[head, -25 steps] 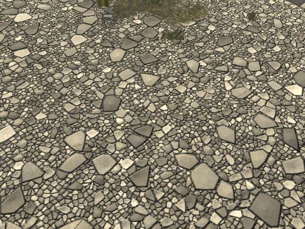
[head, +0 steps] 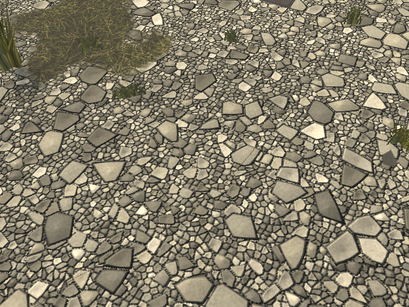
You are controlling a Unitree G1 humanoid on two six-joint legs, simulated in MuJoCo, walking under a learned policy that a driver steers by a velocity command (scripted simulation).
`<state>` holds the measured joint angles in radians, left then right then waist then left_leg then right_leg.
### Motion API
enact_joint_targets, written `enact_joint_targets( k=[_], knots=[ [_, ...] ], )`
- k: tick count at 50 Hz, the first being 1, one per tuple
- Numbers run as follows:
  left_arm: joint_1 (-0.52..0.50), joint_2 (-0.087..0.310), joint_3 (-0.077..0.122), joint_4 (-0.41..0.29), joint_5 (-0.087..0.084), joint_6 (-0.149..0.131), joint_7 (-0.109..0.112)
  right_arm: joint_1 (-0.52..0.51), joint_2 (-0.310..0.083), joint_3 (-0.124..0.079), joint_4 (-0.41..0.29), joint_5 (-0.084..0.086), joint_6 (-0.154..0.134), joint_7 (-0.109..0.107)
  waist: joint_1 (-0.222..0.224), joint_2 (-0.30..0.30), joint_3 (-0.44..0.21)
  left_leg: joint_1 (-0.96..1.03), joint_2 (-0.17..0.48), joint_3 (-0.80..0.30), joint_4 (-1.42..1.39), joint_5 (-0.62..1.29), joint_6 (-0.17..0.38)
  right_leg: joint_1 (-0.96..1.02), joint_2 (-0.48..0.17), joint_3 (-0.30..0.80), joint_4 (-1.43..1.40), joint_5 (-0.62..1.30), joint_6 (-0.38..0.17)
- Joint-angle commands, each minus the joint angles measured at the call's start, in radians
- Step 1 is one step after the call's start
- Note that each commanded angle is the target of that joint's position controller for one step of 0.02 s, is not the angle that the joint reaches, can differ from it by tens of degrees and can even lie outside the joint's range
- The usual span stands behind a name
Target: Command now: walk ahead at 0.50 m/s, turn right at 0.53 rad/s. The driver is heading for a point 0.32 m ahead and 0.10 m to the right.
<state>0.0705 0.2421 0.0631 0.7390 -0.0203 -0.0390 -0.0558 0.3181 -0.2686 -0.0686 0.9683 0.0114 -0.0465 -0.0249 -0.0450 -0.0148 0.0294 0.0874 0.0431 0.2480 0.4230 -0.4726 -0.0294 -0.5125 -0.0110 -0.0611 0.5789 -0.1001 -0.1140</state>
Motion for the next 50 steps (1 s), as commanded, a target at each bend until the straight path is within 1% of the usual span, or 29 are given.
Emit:
enact_joint_targets(
  k=[1,2,3,4,5,6,7,10,13,16,18,21,22,23,24,25,26,27,28,30,32,35,36,37,38,39,41,45,50],
  knots=[
    [0.368,0.329,0.113,0.024,-0.009,0.003,0.033,0.01,-0.064,0.003,-0.126,-0.034,-0.025,0.003,0.14,-0.198,-0.263,-0.636,0.007,-0.051,0.811,0.259,0.015,0.82,-0.216,0.517,-0.094,-0.094,-0.235],
    [0.378,0.299,0.094,-0.005,0.0,-0.011,0.029,-0.011,-0.071,0.014,-0.143,-0.014,-0.073,0.022,0.143,-0.174,-0.41,-0.817,-0.098,-0.29,0.985,-0.126,0.015,0.948,-0.344,0.914,-0.26,-0.168,-0.342],
    [0.353,0.23,0.074,-0.001,0.01,-0.02,0.028,-0.123,-0.132,-0.005,-0.173,0.025,-0.101,0.035,0.173,-0.101,-0.305,-0.913,-0.033,-0.35,0.997,-0.046,0.039,0.89,-0.304,0.769,-0.28,-0.125,-0.275],
    [0.292,0.193,0.064,-0.008,0.005,-0.027,0.029,-0.156,-0.13,-0.002,-0.184,0.028,-0.113,0.035,0.141,-0.046,-0.201,-0.904,0.014,-0.337,0.918,0.048,0.056,0.744,-0.257,0.612,-0.279,-0.048,-0.231],
    [0.218,0.166,0.055,-0.024,0.004,-0.029,0.029,-0.159,-0.126,-0.007,-0.174,0.006,-0.114,0.026,0.093,0.018,-0.135,-0.84,0.051,-0.329,0.823,0.107,0.051,0.59,-0.213,0.507,-0.29,0.039,-0.196],
    [0.171,0.135,0.043,-0.041,0.01,-0.03,0.031,-0.149,-0.138,-0.017,-0.17,-0.008,-0.102,0.021,0.058,0.011,-0.099,-0.768,0.075,-0.328,0.756,0.144,0.042,0.481,-0.179,0.44,-0.314,0.118,-0.178],
    [0.156,0.131,0.04,-0.052,0.014,-0.029,0.034,-0.135,-0.135,-0.02,-0.174,-0.012,-0.087,0.022,0.035,-0.009,-0.091,-0.718,0.08,-0.329,0.722,0.166,0.029,0.414,-0.163,0.421,-0.337,0.15,-0.178],
    [0.165,0.17,0.047,-0.054,0.017,-0.033,0.053,-0.141,-0.101,-0.016,-0.188,-0.026,-0.057,0.015,0.018,-0.02,-0.059,-0.687,0.062,-0.289,0.591,0.237,-0.023,0.306,-0.137,0.312,-0.344,0.418,-0.177],
    [0.198,0.174,0.047,-0.036,0.014,-0.019,0.071,-0.226,-0.06,0.0,-0.214,-0.029,-0.054,0.017,0.049,-0.049,-0.057,-0.616,0.016,-0.255,0.342,0.43,-0.033,0.254,-0.064,0.189,-0.299,0.551,-0.108],
    [0.248,0.17,0.043,-0.013,0.012,-0.006,0.079,-0.295,-0.062,0.006,-0.236,-0.018,-0.06,0.033,0.096,-0.079,-0.085,-0.547,-0.025,-0.255,0.185,0.621,-0.017,0.287,-0.072,0.204,-0.277,0.45,-0.071],
    [0.251,0.158,0.037,0.001,0.014,-0.003,0.081,-0.311,-0.082,0.002,-0.245,-0.021,-0.06,0.04,0.099,-0.084,-0.081,-0.549,-0.027,-0.278,0.131,0.611,0.002,0.343,-0.104,0.245,-0.242,0.404,-0.066],
    [0.221,0.145,0.031,0.012,0.017,0.001,0.086,-0.248,-0.124,-0.012,-0.228,-0.036,-0.073,0.046,0.056,-0.086,-0.093,-0.504,-0.027,-0.292,0.056,0.545,0.052,0.426,-0.134,0.304,-0.123,0.41,-0.047],
    [0.206,0.134,0.026,0.011,0.016,0.002,0.086,-0.192,-0.13,-0.016,-0.209,-0.045,-0.08,0.045,0.023,-0.068,-0.11,-0.414,-0.028,-0.278,-0.015,0.654,0.074,0.423,-0.095,0.29,-0.045,0.419,-0.022],
    [0.227,0.11,0.018,0.0,0.03,-0.001,0.084,-0.146,-0.169,-0.02,-0.205,-0.06,-0.085,0.039,0.023,0.0,-0.185,-0.245,0.066,-0.358,0.014,1.009,0.111,0.369,-0.025,0.263,0.088,0.296,0.018],
    [0.386,0.069,0.004,0.024,0.03,-0.006,0.082,-0.119,-0.193,-0.019,-0.208,-0.075,-0.077,0.035,0.072,0.179,-0.311,0.037,0.26,-0.546,0.089,1.313,0.276,0.179,0.064,0.237,0.321,-0.12,0.082],
    [0.418,0.097,0.002,0.046,0.021,0.004,0.078,-0.08,-0.096,0.001,-0.187,-0.049,-0.058,0.038,0.045,0.269,-0.402,0.083,0.356,-0.701,0.048,1.221,0.371,0.099,0.082,0.217,0.469,-0.587,0.129],
    [0.365,0.163,0.018,0.04,0.009,0.022,0.077,-0.103,-0.073,0.014,-0.189,-0.023,-0.046,0.046,0.037,0.173,-0.335,-0.002,0.335,-0.727,-0.002,0.911,0.351,0.054,0.047,0.24,0.525,-0.61,0.145],
    [0.294,0.163,0.023,0.033,0.005,0.045,0.084,-0.152,-0.076,0.015,-0.194,-0.019,-0.031,0.047,0.041,0.112,-0.251,-0.094,0.297,-0.699,-0.043,0.652,0.306,0.022,0.019,0.217,0.555,-0.558,0.162],
    [0.26,0.156,0.025,0.03,0.01,0.069,0.089,-0.213,-0.069,0.022,-0.203,-0.022,-0.019,0.048,0.053,0.091,-0.167,-0.215,0.262,-0.648,-0.095,0.469,0.274,0.02,-0.005,0.192,0.511,-0.522,0.172],
    [0.254,0.123,0.021,0.037,0.016,0.096,0.098,-0.295,-0.091,0.017,-0.21,-0.037,0.002,0.043,0.082,0.153,-0.09,-0.397,0.18,-0.552,-0.174,0.233,0.216,0.125,-0.03,0.154,0.344,-0.439,0.177],
    [0.274,0.086,0.012,0.066,0.023,0.089,0.101,-0.298,-0.094,0.013,-0.201,-0.04,0.012,0.034,0.081,0.179,-0.099,-0.445,0.129,-0.465,-0.181,0.24,0.203,0.234,-0.016,0.11,0.204,-0.367,0.171],
    [0.293,0.074,0.012,0.103,0.028,0.075,0.095,-0.28,-0.089,0.015,-0.177,-0.019,0.018,0.023,0.092,0.145,-0.135,-0.445,0.119,-0.428,-0.153,0.145,0.191,0.361,-0.002,0.073,-0.011,-0.139,0.143],
    [0.283,0.073,0.012,0.106,0.036,0.074,0.092,-0.267,-0.075,0.02,-0.167,-0.015,0.02,0.021,0.091,0.133,-0.125,-0.464,0.103,-0.419,-0.151,0.062,0.162,0.391,0.0,0.07,-0.065,-0.104,0.128],
    [0.259,0.088,0.011,0.094,0.05,0.071,0.092,-0.246,-0.058,0.027,-0.155,-0.018,0.019,0.022,0.082,0.105,-0.102,-0.49,0.085,-0.41,-0.143,-0.017,0.117,0.399,-0.039,0.114,-0.102,-0.078,0.107],
    [0.236,0.126,0.015,0.079,0.049,0.069,0.096,-0.24,-0.063,0.026,-0.151,-0.026,0.017,0.025,0.06,0.06,-0.061,-0.491,0.048,-0.378,-0.109,-0.041,0.081,0.346,-0.089,0.166,-0.142,-0.145,0.083],
    [0.223,0.157,0.025,0.102,0.038,0.064,0.095,-0.231,-0.059,0.022,-0.154,-0.025,0.018,0.024,0.025,-0.051,-0.02,-0.417,-0.008,-0.308,-0.073,0.038,0.055,0.203,-0.071,0.17,-0.156,-0.333,0.062],
    [0.191,0.096,0.008,0.107,0.041,0.039,0.093,-0.236,-0.055,0.022,-0.141,-0.025,0.019,0.018,0.024,-0.071,-0.009,-0.313,-0.009,-0.296,-0.001,0.172,0.056,0.124,-0.065,0.168,-0.206,-0.354,0.084],
    [0.214,0.097,0.007,0.132,0.03,0.008,0.091,-0.204,-0.05,0.021,-0.101,-0.022,0.022,0.013,0.031,-0.036,-0.034,-0.296,-0.01,-0.289,0.039,0.35,0.075,0.195,-0.052,0.15,-0.165,-0.152,0.105],
    [0.24,0.092,0.002,0.164,0.025,0.011,0.093,-0.208,-0.055,0.018,-0.064,-0.014,0.029,0.013,0.045,-0.002,-0.052,-0.275,-0.009,-0.286,0.064,0.475,0.072,0.243,-0.041,0.133,-0.137,-0.034,0.1]
  ],
)
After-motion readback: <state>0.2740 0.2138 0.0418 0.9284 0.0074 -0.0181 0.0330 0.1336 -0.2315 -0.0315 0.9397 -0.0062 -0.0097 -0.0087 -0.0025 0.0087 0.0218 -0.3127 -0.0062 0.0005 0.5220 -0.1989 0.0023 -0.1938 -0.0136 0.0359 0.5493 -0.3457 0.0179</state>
